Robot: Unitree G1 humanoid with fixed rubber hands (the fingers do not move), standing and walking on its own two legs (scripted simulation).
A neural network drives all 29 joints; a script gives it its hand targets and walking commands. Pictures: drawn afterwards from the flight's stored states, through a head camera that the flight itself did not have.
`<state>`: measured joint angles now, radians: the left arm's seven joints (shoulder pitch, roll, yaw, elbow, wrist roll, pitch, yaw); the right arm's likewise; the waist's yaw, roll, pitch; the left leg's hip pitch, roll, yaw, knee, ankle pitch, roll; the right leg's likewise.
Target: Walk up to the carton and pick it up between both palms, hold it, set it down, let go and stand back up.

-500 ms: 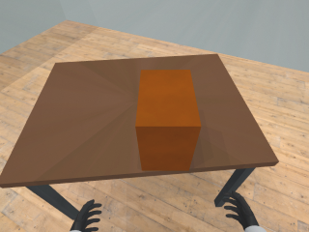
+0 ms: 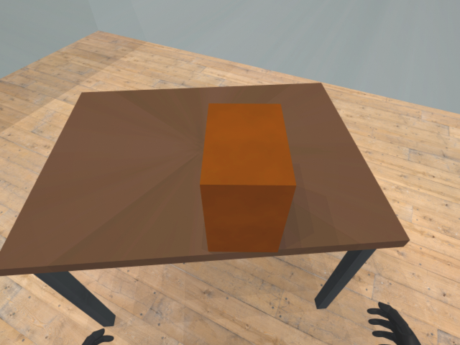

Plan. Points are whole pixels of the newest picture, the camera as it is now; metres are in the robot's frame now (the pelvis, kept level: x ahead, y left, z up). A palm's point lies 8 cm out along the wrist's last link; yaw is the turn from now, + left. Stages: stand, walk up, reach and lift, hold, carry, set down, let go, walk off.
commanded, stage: stand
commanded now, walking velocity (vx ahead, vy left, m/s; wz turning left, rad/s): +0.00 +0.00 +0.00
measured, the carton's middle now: (243, 179) +0.47 -0.04 -0.01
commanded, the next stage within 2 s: none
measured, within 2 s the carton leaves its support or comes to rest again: neither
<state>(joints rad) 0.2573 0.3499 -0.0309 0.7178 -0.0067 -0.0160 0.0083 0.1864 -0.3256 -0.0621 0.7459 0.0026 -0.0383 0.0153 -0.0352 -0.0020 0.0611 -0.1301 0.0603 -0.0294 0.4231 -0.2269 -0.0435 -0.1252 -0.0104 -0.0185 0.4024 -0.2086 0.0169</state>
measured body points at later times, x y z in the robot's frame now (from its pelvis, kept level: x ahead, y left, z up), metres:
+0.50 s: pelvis +0.00 +0.00 +0.00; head +0.00 +0.00 +0.45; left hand +0.12 +0.28 -0.11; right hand +0.11 -0.29 -0.10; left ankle +0.01 +0.15 -0.74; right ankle +0.01 -0.13 -0.74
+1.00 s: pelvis +0.00 +0.00 +0.00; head +0.00 +0.00 +0.45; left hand +0.11 +0.29 -0.12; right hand +0.09 -0.30 -0.11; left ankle +0.01 +0.15 -0.74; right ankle +0.01 -0.13 -0.74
